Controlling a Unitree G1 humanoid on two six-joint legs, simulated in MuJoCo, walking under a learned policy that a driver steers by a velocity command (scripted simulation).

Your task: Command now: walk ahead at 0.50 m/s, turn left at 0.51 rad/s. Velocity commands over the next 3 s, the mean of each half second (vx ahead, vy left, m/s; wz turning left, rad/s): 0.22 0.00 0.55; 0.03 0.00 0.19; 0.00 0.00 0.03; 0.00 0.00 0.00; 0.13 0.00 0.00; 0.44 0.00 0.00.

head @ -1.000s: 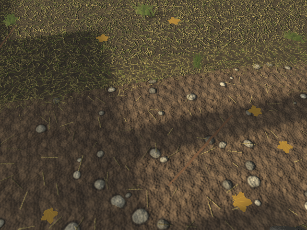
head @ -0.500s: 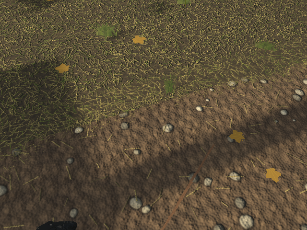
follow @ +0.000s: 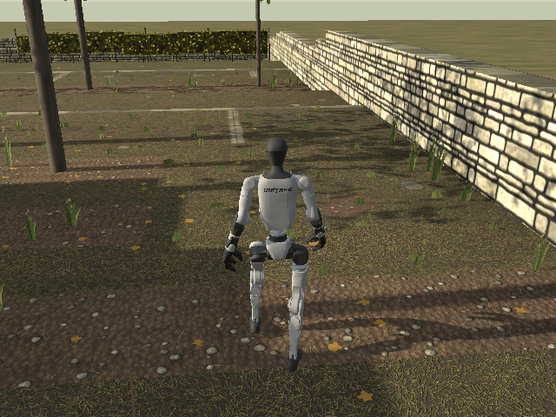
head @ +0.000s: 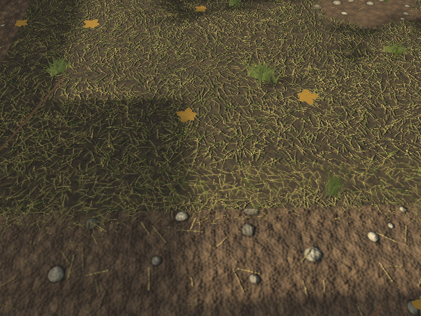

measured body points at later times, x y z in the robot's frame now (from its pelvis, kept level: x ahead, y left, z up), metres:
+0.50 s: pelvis +0.19 +0.03 +0.00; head +0.23 +0.07 +0.45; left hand +0.28 +0.34 -0.11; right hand +0.40 -0.21 -0.08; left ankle +0.20 +0.11 -0.74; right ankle +0.32 -0.12 -0.69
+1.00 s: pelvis +0.23 +0.03 +0.00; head +0.24 +0.04 +0.45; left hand +0.25 +0.31 -0.12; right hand +0.45 -0.17 -0.11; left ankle +0.17 +0.14 -0.74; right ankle +0.31 -0.10 -0.74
